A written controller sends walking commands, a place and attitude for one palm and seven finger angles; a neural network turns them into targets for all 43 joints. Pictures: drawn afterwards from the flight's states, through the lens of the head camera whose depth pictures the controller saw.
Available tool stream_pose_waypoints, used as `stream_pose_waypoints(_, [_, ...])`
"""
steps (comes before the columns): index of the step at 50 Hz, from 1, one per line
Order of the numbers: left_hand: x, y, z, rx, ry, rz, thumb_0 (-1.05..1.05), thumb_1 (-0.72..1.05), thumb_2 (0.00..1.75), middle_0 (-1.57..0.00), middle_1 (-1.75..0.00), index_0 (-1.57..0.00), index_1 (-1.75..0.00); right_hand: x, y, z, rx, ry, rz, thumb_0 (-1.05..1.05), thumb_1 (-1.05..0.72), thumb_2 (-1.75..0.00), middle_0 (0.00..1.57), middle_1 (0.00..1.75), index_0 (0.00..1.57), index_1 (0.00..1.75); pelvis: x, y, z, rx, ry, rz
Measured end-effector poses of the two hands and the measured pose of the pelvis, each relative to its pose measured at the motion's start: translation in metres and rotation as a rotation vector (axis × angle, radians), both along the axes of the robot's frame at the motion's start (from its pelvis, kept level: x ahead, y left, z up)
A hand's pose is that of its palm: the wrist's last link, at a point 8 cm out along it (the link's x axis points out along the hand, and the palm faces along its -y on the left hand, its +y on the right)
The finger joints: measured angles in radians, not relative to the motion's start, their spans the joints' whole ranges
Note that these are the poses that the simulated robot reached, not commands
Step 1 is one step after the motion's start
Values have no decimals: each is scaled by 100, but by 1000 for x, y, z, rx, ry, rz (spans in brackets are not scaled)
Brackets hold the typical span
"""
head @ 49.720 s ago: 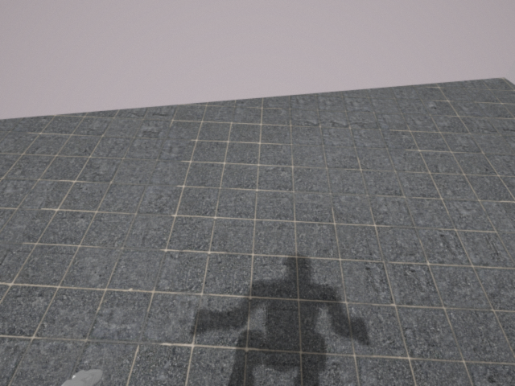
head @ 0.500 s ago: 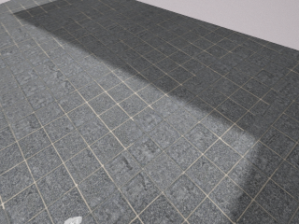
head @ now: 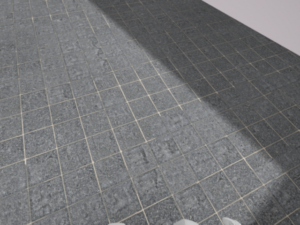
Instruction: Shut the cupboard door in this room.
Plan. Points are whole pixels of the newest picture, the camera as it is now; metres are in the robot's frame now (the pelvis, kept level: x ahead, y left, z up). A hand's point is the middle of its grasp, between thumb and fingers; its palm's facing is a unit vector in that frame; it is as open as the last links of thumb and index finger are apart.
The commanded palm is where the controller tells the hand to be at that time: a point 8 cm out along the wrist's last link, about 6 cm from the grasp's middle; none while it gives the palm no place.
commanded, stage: turn or walk to find it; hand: left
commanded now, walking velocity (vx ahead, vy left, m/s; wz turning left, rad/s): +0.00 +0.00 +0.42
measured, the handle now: out of the picture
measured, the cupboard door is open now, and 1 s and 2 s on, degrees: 25 25 25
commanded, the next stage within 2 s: none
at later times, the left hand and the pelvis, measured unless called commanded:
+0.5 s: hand out of the picture +0.09 +0.16 -0.14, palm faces +0.20 -0.94 -0.26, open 7.4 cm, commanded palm none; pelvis +0.02 -0.04 +0.00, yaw +13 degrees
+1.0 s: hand out of the picture -0.03 +0.21 -0.16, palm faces +0.45 -0.86 -0.25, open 7.4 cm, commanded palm none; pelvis +0.02 -0.01 +0.01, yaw +24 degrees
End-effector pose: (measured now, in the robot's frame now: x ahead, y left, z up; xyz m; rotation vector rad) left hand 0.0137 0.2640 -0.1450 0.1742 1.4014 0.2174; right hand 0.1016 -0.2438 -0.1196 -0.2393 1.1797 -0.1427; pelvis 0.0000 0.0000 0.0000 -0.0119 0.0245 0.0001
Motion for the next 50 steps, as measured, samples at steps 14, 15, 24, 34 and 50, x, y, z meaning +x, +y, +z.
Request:
stream_pose_waypoints(14, [83, -26, 24, 5, -238, -5, 0, 91, 90, -20, -30, -20, -30, -22, -9, -12, 41, 102, 9, 0, -91, -89, 20, 30, 20, 30, 12, -18, 6, 5, -1, 100])
stream_pose_waypoints(15, [87, -31, 26, 10, -254, -6, 0, 91, 90, -20, -30, -20, -30, -23, -13, -16, 48, 112, 8, 0, -91, -89, 20, 30, 20, 30, 13, -22, 4, 10, -1, 108])
stream_pose_waypoints(24, [63, -60, 37, 49, -274, 70, 0, 90, 90, -20, -30, -20, -30, -8, -41, -29, 65, 165, 66, 1, -91, -89, 20, 30, 20, 30, 18, -44, 3, 40, -19, 208])
stream_pose_waypoints(34, [-26, -49, 20, 28, -132, 249, 0, 90, 90, -21, -30, -20, -30, 53, -11, -14, 30, 114, 242, 1, -91, -90, 20, 30, 20, 30, 17, -34, 5, 43, -12, 309])
stream_pose_waypoints(50, [-70, -15, 15, 24, -94, 414, 0, 91, 90, -20, -30, -20, -30, 100, 55, 8, 13, -12, 422, 0, -91, -89, 20, 30, 20, 30, 16, -9, 9, -3, -12, 427])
